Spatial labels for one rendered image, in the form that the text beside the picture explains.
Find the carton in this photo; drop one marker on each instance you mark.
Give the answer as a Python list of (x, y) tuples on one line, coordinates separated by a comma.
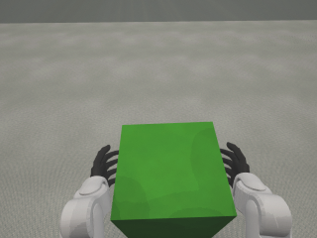
[(171, 182)]

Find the left robot hand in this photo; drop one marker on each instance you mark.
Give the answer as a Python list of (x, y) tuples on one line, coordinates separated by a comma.
[(100, 164)]

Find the right robot forearm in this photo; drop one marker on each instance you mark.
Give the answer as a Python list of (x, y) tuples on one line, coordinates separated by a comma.
[(267, 215)]

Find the right robot hand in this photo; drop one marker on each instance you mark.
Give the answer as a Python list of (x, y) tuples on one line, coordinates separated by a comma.
[(238, 164)]

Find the left robot forearm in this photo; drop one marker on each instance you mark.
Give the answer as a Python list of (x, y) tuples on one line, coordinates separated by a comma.
[(83, 216)]

